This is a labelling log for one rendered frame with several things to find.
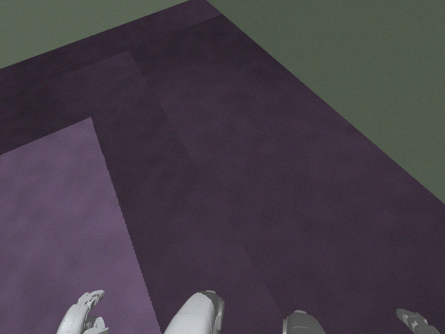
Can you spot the right robot hand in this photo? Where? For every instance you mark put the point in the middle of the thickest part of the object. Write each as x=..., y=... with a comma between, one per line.
x=417, y=323

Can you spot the left robot hand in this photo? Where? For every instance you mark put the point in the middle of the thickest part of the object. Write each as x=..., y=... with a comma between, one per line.
x=76, y=320

